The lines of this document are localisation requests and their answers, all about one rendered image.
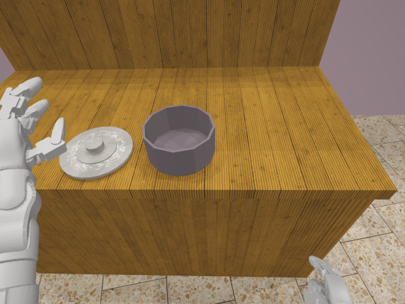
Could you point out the robot right hand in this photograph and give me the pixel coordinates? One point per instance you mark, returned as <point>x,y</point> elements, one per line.
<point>332,291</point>

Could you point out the lid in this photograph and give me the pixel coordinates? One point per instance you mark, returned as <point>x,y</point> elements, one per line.
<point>78,163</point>

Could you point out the table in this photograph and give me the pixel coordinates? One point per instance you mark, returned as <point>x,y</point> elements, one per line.
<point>291,171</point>

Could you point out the knob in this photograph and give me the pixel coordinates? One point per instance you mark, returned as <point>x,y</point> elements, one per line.
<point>94,144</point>

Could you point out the robot left forearm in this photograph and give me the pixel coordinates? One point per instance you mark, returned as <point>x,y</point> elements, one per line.
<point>19,236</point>

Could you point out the robot left hand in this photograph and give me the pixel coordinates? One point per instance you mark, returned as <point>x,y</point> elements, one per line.
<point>17,123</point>

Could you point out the pot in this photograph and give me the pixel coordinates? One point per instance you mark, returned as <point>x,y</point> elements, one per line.
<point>180,139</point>

